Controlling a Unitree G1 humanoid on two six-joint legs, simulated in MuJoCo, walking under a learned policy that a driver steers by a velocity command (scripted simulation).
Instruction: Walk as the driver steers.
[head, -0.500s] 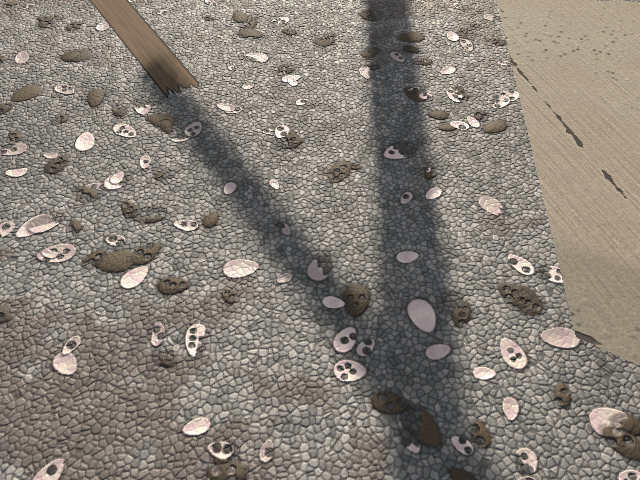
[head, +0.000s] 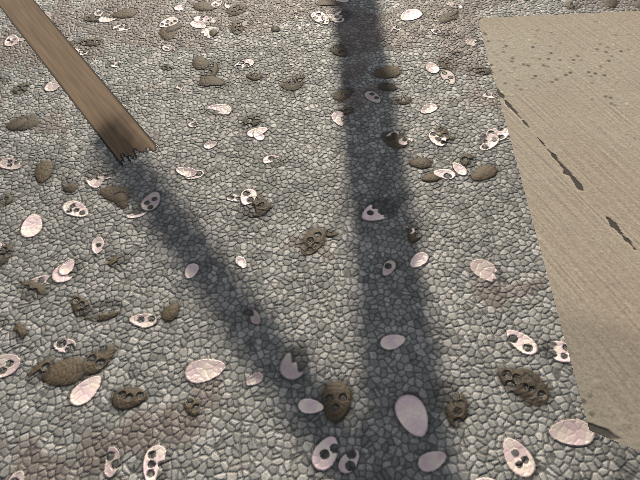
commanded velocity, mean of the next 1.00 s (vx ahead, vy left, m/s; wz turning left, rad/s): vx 0.50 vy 0.00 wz -0.31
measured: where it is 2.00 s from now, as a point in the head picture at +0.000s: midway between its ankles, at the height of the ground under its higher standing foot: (441, 260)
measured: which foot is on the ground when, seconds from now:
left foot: up 0.00-0.40, down 0.42-0.96, up 0.98-1.00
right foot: down 0.00-0.42, up 0.44-0.94, down 0.96-1.00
